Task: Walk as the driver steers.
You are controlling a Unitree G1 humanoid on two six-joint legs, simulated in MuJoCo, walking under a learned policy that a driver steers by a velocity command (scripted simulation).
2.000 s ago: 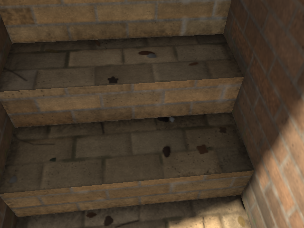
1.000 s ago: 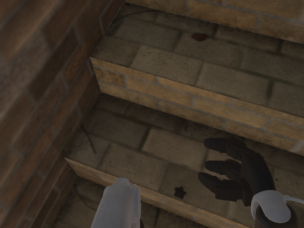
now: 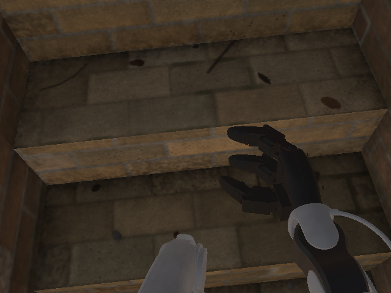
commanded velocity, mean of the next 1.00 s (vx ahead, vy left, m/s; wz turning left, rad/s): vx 0.11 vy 0.00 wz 0.32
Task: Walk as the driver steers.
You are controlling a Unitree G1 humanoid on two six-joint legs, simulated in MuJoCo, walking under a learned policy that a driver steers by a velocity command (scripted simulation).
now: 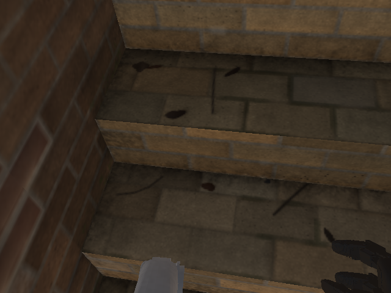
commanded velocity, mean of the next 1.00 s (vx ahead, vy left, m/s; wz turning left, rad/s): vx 0.04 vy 0.00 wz -0.25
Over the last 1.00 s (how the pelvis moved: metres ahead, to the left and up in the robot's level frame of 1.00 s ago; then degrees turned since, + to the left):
0.24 0.04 0.17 21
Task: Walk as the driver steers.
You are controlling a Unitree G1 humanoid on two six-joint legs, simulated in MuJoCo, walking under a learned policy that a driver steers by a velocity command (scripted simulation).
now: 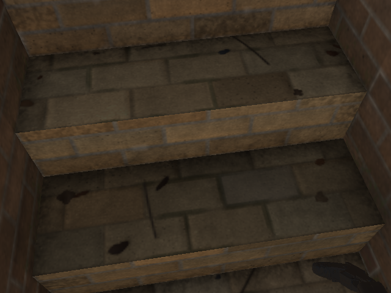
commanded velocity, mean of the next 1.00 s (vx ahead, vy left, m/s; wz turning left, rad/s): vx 0.25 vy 0.00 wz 0.24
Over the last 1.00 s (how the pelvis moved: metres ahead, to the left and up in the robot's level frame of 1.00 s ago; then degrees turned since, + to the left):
0.22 0.04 0.18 -20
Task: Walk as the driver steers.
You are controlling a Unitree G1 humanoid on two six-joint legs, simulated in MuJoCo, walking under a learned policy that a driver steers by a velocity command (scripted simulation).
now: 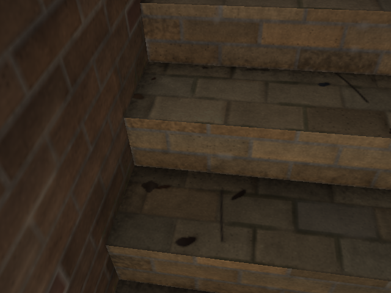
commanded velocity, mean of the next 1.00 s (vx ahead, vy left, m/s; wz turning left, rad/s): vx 0.49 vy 0.00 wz -0.23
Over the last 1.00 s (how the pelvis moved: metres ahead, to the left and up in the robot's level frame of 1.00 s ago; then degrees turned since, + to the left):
-0.04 -0.01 -0.04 19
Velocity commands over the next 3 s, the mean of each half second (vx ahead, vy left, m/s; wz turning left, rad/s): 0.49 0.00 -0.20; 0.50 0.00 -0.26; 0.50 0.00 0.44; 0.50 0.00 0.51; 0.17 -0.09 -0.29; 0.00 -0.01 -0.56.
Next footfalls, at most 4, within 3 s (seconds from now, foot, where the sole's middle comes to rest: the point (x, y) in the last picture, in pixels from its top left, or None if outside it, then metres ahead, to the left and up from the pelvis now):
0.18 left None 0.06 0.10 -0.73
0.62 right None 0.31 -0.22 -0.54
1.16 left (311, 225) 0.57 -0.23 -0.35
1.50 right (382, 103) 0.83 -0.43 -0.16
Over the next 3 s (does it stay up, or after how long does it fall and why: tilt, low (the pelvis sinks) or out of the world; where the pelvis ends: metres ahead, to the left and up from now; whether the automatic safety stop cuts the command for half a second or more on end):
stays up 1.08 -0.13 0.78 its command is cut before an obstacle after 2.4 s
